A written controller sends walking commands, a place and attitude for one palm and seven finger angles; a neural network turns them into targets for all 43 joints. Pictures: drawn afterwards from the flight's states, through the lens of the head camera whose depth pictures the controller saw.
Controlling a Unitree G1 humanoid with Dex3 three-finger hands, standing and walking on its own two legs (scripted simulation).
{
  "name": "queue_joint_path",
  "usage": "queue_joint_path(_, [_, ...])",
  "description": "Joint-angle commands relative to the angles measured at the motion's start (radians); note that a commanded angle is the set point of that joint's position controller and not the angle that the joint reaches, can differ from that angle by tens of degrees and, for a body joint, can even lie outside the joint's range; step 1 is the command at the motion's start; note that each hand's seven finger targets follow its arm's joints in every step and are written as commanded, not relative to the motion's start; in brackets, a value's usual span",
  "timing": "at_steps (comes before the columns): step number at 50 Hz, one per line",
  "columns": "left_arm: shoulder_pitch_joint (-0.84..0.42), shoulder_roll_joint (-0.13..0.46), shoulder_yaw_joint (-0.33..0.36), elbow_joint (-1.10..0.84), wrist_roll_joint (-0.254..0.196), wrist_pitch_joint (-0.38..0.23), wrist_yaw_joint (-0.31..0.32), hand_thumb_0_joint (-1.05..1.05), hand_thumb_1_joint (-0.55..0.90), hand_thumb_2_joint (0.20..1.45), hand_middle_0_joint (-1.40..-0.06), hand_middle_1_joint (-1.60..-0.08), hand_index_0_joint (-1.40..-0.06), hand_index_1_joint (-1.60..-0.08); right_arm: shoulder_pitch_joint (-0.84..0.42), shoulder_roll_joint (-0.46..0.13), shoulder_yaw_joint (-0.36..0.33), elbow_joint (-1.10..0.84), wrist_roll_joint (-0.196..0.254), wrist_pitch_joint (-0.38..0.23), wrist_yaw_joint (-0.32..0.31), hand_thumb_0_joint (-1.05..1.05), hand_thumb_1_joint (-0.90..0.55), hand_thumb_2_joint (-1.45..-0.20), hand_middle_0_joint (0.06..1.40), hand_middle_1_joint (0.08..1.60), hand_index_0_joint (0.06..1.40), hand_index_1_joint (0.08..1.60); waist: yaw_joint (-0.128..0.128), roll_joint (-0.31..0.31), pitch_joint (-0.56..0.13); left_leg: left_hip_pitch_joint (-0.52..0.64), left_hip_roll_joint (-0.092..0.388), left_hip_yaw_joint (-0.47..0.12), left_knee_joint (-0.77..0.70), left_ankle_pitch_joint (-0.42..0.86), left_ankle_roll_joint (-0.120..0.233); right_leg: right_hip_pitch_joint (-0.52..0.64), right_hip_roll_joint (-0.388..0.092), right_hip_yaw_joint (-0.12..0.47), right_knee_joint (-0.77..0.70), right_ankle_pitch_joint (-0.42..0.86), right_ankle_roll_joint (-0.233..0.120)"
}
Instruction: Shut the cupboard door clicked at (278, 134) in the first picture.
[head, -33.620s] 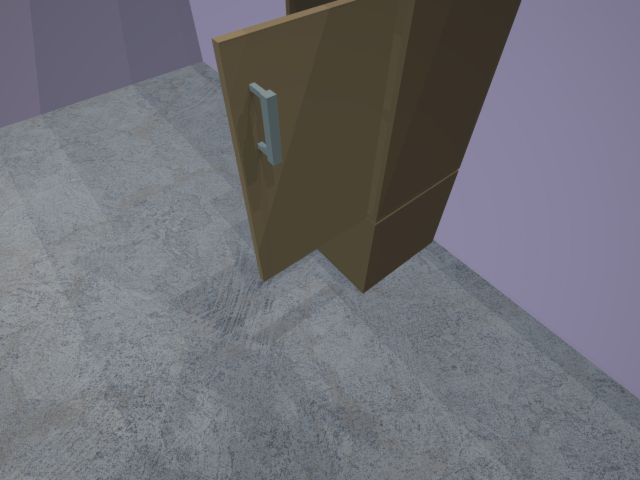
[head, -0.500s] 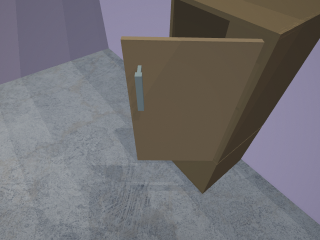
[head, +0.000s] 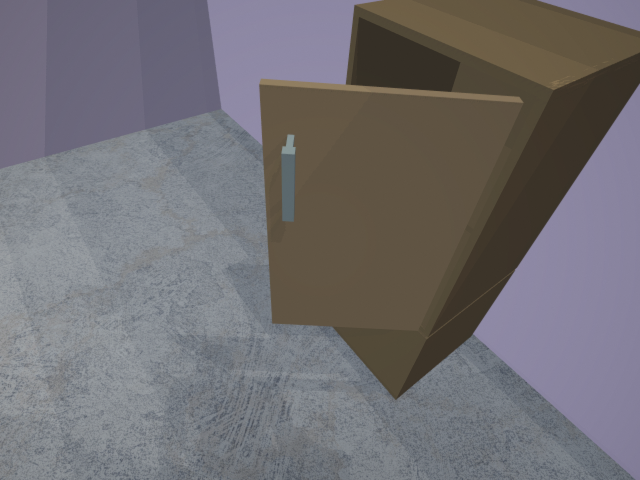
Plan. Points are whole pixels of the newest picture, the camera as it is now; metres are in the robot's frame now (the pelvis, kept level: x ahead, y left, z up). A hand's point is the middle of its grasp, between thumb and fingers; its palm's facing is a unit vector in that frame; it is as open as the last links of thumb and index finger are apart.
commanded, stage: shuffle to correct the standing spot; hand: left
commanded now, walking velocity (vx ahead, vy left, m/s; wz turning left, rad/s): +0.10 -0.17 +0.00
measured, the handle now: (289, 179) +0.51 +0.09 +0.11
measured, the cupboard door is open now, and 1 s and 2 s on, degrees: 51 51 51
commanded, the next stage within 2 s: come to a stop and stand still in 0.70 s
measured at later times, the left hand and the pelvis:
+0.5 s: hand out of the picture +0.01 +0.11 -0.20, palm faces +0.02 -1.00 -0.10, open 7.4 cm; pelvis +0.05 -0.04 -0.01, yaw -2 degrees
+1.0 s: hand out of the picture +0.11 +0.06 -0.20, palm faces +0.07 -0.99 -0.13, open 7.3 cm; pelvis +0.10 -0.10 -0.01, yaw +1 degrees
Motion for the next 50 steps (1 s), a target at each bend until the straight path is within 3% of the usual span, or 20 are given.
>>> queue_joint_path(1, [0.079,0.059,0.013,-0.026,-0.001,-0.005,-0.005,0.0,0.9,0.9,-0.2,-0.3,-0.2,-0.3,0.022,-0.127,-0.028,-0.03,0.0,-0.012,-0.012,0.0,-0.9,-0.9,0.2,0.3,0.2,0.3,-0.009,0.05,0.084,-0.041,0.169,-0.224,-0.205,-0.399,-0.008,-0.081,-0.026,0.028,-0.049,-0.141,-0.05])
queue_joint_path(8, [0.114,0.041,0.032,-0.044,0.008,0.016,-0.026,0.0,0.9,0.9,-0.2,-0.3,-0.2,-0.3,0.019,-0.156,-0.056,-0.04,-0.005,-0.003,-0.028,0.0,-0.9,-0.9,0.2,0.3,0.2,0.3,0.003,0.094,0.102,-0.09,0.236,-0.259,-0.209,-0.454,0.035,-0.089,0.001,-0.022,0.022,-0.113,-0.055])
queue_joint_path(13, [0.123,0.057,0.044,-0.057,0.004,0.009,-0.027,0.0,0.9,0.9,-0.2,-0.3,-0.2,-0.3,0.019,-0.1,-0.053,-0.048,-0.005,-0.005,-0.032,0.0,-0.9,-0.9,0.2,0.3,0.2,0.3,-0.002,-0.008,0.094,-0.1,0.143,-0.133,-0.032,-0.346,-0.002,-0.107,-0.061,0.105,-0.111,-0.202,-0.093])
queue_joint_path(16, [0.129,0.083,0.054,-0.058,0.001,0.007,-0.019,0.0,0.9,0.9,-0.2,-0.3,-0.2,-0.3,0.024,-0.039,-0.035,-0.046,-0.004,-0.012,-0.032,0.0,-0.9,-0.9,0.2,0.3,0.2,0.3,-0.002,-0.155,0.086,-0.14,0.054,0.011,0.18,-0.201,-0.03,-0.066,-0.141,0.222,-0.2,-0.166,-0.146])
queue_joint_path(20, [0.104,0.071,0.058,-0.063,0.0,0.01,-0.015,0.0,0.9,0.9,-0.2,-0.3,-0.2,-0.3,0.036,-0.02,-0.028,-0.027,-0.001,-0.025,-0.037,0.0,-0.9,-0.9,0.2,0.3,0.2,0.3,-0.018,-0.085,0.057,-0.061,0.068,0.021,0.126,-0.14,-0.033,-0.045,-0.13,0.154,-0.092,0.127,-0.168])
queue_joint_path(22, [0.101,0.034,0.05,-0.069,-0.001,0.014,-0.022,0.0,0.9,0.9,-0.2,-0.3,-0.2,-0.3,0.093,-0.072,-0.038,0.004,-0.003,-0.031,-0.044,0.0,-0.9,-0.9,0.2,0.3,0.2,0.3,-0.036,0.07,0.043,0.11,0.195,-0.109,-0.001,0.047,0.008,-0.163,-0.032,0.042,0.048,0.104,-0.106])
queue_joint_path(24, [0.055,0.018,0.049,-0.094,0.009,0.015,-0.025,0.0,0.9,0.9,-0.2,-0.3,-0.2,-0.3,0.182,-0.167,-0.066,0.027,-0.015,-0.026,-0.056,0.0,-0.9,-0.9,0.2,0.3,0.2,0.3,-0.069,0.303,0.061,0.211,0.439,-0.408,-0.152,0.146,0.144,-0.353,0.035,-0.072,0.343,-0.264,-0.048])
queue_joint_path(25, [0.001,0.045,0.061,-0.113,0.015,0.023,-0.026,0.0,0.9,0.9,-0.2,-0.3,-0.2,-0.3,0.196,-0.164,-0.065,0.032,-0.019,-0.026,-0.059,0.0,-0.9,-0.9,0.2,0.3,0.2,0.3,-0.077,0.278,0.101,0.182,0.472,-0.423,-0.171,0.209,0.174,-0.401,0.003,-0.017,0.473,-0.314,-0.049])
queue_joint_path(29, [-0.033,0.003,0.068,-0.131,0.005,0.026,-0.051,0.0,0.9,0.9,-0.2,-0.3,-0.2,-0.3,0.074,-0.149,-0.063,-0.007,-0.021,-0.038,-0.062,0.0,-0.9,-0.9,0.2,0.3,0.2,0.3,-0.023,0.152,0.087,0.075,0.397,-0.235,-0.141,0.299,0.131,-0.296,-0.049,-0.018,0.377,-0.202,-0.031])
queue_joint_path(33, [0.082,-0.001,0.069,-0.079,0.003,0.02,-0.05,0.0,0.9,0.9,-0.2,-0.3,-0.2,-0.3,0.018,-0.152,-0.075,-0.028,-0.016,-0.015,-0.045,0.0,-0.9,-0.9,0.2,0.3,0.2,0.3,0.025,0.118,0.002,-0.091,0.244,-0.102,-0.009,-0.017,0.025,0.064,0.018,-0.145,0.019,0.071,-0.013])
queue_joint_path(34, [0.101,0.037,0.075,-0.069,0.002,0.014,-0.043,0.0,0.9,0.9,-0.2,-0.3,-0.2,-0.3,0.029,-0.119,-0.07,-0.03,-0.014,-0.011,-0.041,0.0,-0.9,-0.9,0.2,0.3,0.2,0.3,0.034,0.029,0.001,-0.15,0.19,-0.07,0.047,-0.116,-0.006,0.139,-0.01,-0.115,-0.054,0.091,-0.016])
queue_joint_path(36, [0.108,0.15,0.095,-0.08,0.012,0.013,-0.023,0.0,0.9,0.9,-0.2,-0.3,-0.2,-0.3,0.023,-0.019,-0.05,-0.068,-0.007,0.001,-0.032,0.0,-0.9,-0.9,0.2,0.3,0.2,0.3,0.051,-0.285,-0.002,-0.287,0.039,0.07,0.371,-0.425,-0.049,0.128,-0.282,0.187,-0.202,-0.041,-0.143])
queue_joint_path(37, [0.084,0.156,0.097,-0.098,0.015,0.021,-0.02,0.0,0.9,0.9,-0.2,-0.3,-0.2,-0.3,-0.001,-0.023,-0.052,-0.081,-0.005,0.006,-0.031,0.0,-0.9,-0.9,0.2,0.3,0.2,0.3,0.064,-0.224,0.009,-0.29,0.047,0.026,0.514,-0.472,-0.034,0.074,-0.315,0.2,-0.229,-0.115,-0.206])
queue_joint_path(39, [-0.011,0.117,0.095,-0.121,0.017,0.027,-0.008,0.0,0.9,0.9,-0.2,-0.3,-0.2,-0.3,0.01,-0.027,-0.059,-0.072,-0.007,0.019,-0.029,0.0,-0.9,-0.9,0.2,0.3,0.2,0.3,0.015,-0.19,0.057,-0.264,0.077,0.009,0.6,-0.413,-0.028,-0.039,-0.279,0.165,-0.237,-0.142,-0.225])
queue_joint_path(42, [-0.073,0.082,0.071,-0.128,0.01,0.019,0.001,0.0,0.9,0.9,-0.2,-0.3,-0.2,-0.3,0.07,0.016,-0.036,-0.047,-0.008,0.009,-0.019,0.0,-0.9,-0.9,0.2,0.3,0.2,0.3,-0.031,-0.104,0.072,-0.084,0.072,0.033,0.277,-0.267,-0.049,-0.113,-0.221,0.027,-0.106,0.118,-0.19])
queue_joint_path(44, [-0.059,0.046,0.055,-0.108,-0.012,0.007,0.004,0.0,0.9,0.9,-0.2,-0.3,-0.2,-0.3,0.142,0.039,-0.018,0.002,-0.003,-0.012,-0.016,0.0,-0.9,-0.9,0.2,0.3,0.2,0.3,-0.042,0.013,0.044,0.094,0.069,0.0,-0.032,-0.012,-0.06,-0.11,-0.149,-0.044,0.023,0.158,-0.118])
queue_joint_path(45, [-0.009,0.01,0.046,-0.1,-0.021,0.004,-0.001,0.0,0.9,0.9,-0.2,-0.3,-0.2,-0.3,0.142,-0.02,-0.022,-0.001,-0.004,-0.028,-0.021,0.0,-0.9,-0.9,0.2,0.3,0.2,0.3,-0.017,0.197,0.016,0.108,0.183,-0.147,-0.098,0.192,-0.028,-0.106,-0.092,-0.064,0.071,0.094,-0.06])
queue_joint_path(46, [0.009,-0.005,0.04,-0.085,-0.024,0.002,0.001,0.0,0.9,0.9,-0.2,-0.3,-0.2,-0.3,0.09,-0.059,-0.021,-0.013,-0.002,-0.028,-0.026,0.0,-0.9,-0.9,0.2,0.3,0.2,0.3,0.013,0.248,0.012,0.06,0.289,-0.243,-0.117,0.371,0.036,-0.057,-0.065,-0.083,0.052,-0.027,-0.027])
queue_joint_path(48, [-0.005,-0.004,0.033,-0.059,-0.016,0.0,0.002,0.0,0.9,0.9,-0.2,-0.3,-0.2,-0.3,-0.004,-0.054,-0.013,-0.024,0.002,-0.023,-0.031,0.0,-0.9,-0.9,0.2,0.3,0.2,0.3,0.029,0.131,0.036,-0.007,0.24,-0.175,-0.088,0.361,0.042,0.059,-0.067,-0.068,-0.015,0.051,-0.023])
queue_joint_path(50, [-0.009,0.023,0.035,-0.037,-0.015,-0.003,0.004,0.0,0.9,0.9,-0.2,-0.3,-0.2,-0.3,-0.005,-0.034,-0.011,-0.011,0.012,-0.025,-0.038,0.0,-0.9,-0.9,0.2,0.3,0.2,0.3,0.019,0.182,0.057,0.043,0.192,-0.114,-0.059,0.469,0.01,0.058,-0.095,-0.045,-0.02,0.226,-0.029])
